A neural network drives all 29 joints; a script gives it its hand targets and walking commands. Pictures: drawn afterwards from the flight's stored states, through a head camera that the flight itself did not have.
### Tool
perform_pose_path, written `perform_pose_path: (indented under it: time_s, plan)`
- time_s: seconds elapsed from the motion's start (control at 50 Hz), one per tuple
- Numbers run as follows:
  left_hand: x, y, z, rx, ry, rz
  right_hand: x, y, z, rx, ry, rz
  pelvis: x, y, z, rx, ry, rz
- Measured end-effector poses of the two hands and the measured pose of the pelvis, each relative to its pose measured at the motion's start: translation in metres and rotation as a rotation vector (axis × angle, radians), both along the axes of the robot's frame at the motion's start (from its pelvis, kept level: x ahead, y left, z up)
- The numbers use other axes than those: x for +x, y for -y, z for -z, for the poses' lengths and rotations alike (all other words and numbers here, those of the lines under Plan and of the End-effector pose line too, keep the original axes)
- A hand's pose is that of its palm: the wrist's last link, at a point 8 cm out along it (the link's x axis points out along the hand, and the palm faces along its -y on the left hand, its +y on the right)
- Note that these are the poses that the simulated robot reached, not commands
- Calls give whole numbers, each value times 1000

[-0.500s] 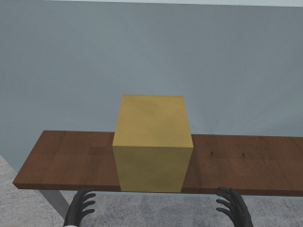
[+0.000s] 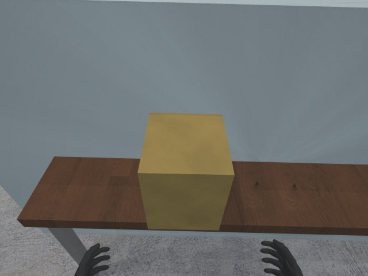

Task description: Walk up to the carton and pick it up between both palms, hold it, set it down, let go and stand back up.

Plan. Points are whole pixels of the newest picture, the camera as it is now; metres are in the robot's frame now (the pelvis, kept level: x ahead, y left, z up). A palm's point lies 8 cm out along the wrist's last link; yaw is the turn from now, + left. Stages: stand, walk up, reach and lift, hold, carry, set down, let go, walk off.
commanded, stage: set down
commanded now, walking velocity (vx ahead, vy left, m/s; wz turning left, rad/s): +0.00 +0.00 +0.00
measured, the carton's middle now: (184, 172) +0.42 +0.02 -0.01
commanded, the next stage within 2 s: let go in 0.88 s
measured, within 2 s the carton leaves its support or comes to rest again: neither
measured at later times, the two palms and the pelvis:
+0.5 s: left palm (90, 269) +0.19 +0.22 -0.07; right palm out of the picture +0.18 -0.22 -0.07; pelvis +0.03 +0.00 +0.00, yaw +0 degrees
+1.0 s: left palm out of the picture +0.14 +0.23 -0.08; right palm out of the picture +0.14 -0.22 -0.08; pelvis +0.00 +0.00 +0.00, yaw +0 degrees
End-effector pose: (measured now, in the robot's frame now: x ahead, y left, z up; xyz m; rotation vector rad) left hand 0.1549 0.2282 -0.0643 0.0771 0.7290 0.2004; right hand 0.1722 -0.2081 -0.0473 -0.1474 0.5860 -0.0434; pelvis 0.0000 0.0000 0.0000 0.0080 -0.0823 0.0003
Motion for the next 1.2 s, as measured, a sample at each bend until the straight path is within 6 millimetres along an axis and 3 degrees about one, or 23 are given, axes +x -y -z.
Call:
perform_pose_path:
  time_s: [0.22,0.34,0.52,0.88,1.04,1.2]
  plan:
    - [29,0,5,18,-28,20,23,5,10,-5,-39,18,29,1,0,1,-44,-1]
    - [39,2,4,36,-18,77,23,8,19,-5,-49,35,37,1,0,2,-55,-1]
    - [30,4,6,26,-33,109,4,10,27,-15,-68,54,29,1,0,1,-44,-1]
    - [-16,1,15,10,-137,65,-36,8,31,-45,-137,8,-4,0,0,0,1,1]
    - [-9,0,16,9,-145,41,-32,10,34,-47,-169,7,3,0,0,0,-10,1]
    - [11,1,18,14,-149,52,-18,12,38,-47,-197,18,21,0,0,1,-39,0]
